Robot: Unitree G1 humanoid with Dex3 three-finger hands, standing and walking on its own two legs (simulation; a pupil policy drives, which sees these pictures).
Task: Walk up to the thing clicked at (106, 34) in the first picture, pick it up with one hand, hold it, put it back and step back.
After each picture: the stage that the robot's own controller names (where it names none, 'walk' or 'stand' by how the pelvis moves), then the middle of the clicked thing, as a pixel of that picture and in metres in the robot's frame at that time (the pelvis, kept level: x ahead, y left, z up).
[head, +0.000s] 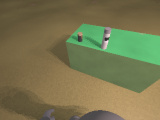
stand; (105, 39) +0.88 -0.13 -0.02
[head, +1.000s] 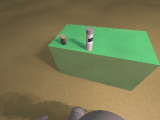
walk; (89, 40) +0.78 +0.09 +0.01
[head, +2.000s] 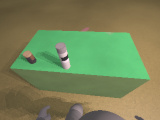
stand; (63, 57) +0.46 +0.26 +0.01
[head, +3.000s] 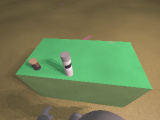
stand; (67, 65) +0.44 +0.22 -0.01
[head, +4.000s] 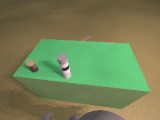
stand; (64, 67) +0.42 +0.24 -0.02
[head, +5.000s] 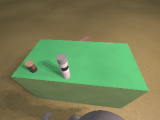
stand; (64, 67) +0.42 +0.24 -0.02
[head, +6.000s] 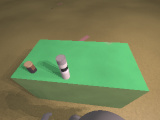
stand; (63, 68) +0.41 +0.25 -0.02
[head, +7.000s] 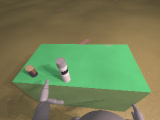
rise first; (63, 71) +0.39 +0.26 -0.02
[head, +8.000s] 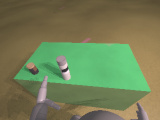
go down; (64, 69) +0.41 +0.26 -0.02
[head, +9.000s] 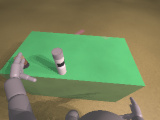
go down; (60, 63) +0.43 +0.24 +0.01
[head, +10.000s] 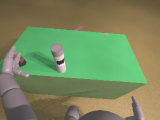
go down; (59, 60) +0.42 +0.24 +0.03
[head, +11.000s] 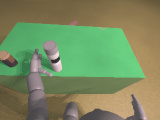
close in; (54, 58) +0.41 +0.25 +0.05
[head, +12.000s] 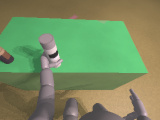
close; (52, 53) +0.43 +0.25 +0.07
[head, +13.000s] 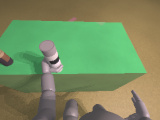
close; (53, 59) +0.40 +0.23 +0.07
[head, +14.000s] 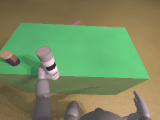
lift; (50, 65) +0.35 +0.27 +0.06
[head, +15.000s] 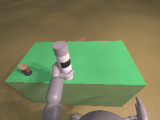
lift; (64, 63) +0.33 +0.17 +0.17
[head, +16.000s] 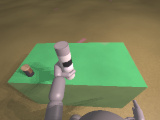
hold; (66, 63) +0.33 +0.17 +0.17
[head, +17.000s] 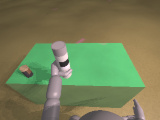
crouch; (63, 62) +0.34 +0.19 +0.17
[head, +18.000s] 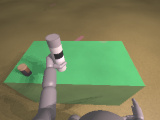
crouch; (57, 55) +0.39 +0.23 +0.17
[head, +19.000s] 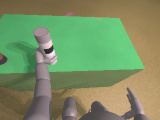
lower; (47, 49) +0.46 +0.26 +0.08
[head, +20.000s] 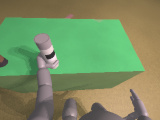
lower; (49, 54) +0.43 +0.25 +0.08
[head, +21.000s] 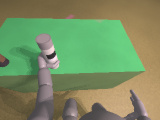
lower; (49, 54) +0.43 +0.25 +0.08
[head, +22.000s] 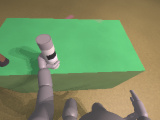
lower; (50, 54) +0.43 +0.25 +0.08
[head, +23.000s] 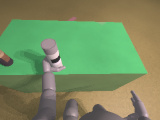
open; (54, 58) +0.41 +0.23 +0.07
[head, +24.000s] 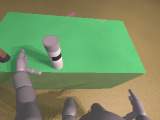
sink last; (55, 55) +0.41 +0.22 +0.07
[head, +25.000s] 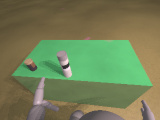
sink last; (65, 65) +0.42 +0.24 +0.04
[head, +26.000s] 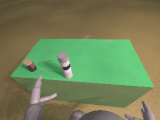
stand; (65, 66) +0.41 +0.23 +0.03
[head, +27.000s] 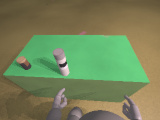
stand; (62, 63) +0.41 +0.24 +0.04
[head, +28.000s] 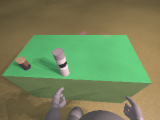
stand; (62, 64) +0.41 +0.24 +0.04
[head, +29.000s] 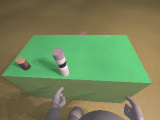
stand; (61, 64) +0.40 +0.24 +0.05
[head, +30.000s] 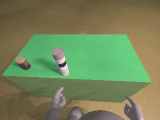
stand; (61, 63) +0.41 +0.24 +0.05
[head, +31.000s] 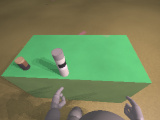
stand; (61, 64) +0.40 +0.24 +0.05
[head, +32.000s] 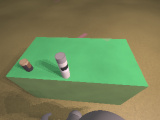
stand; (63, 66) +0.40 +0.24 +0.01
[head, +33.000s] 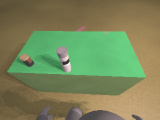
walk; (64, 61) +0.44 +0.23 -0.01
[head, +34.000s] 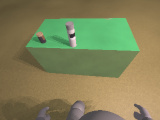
walk; (71, 35) +0.73 +0.25 +0.01
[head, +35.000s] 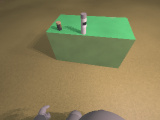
stand; (83, 24) +1.07 +0.16 +0.01
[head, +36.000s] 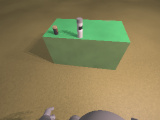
stand; (79, 28) +1.05 +0.20 -0.02
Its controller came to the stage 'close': yes
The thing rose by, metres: 0.20
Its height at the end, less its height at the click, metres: +0.00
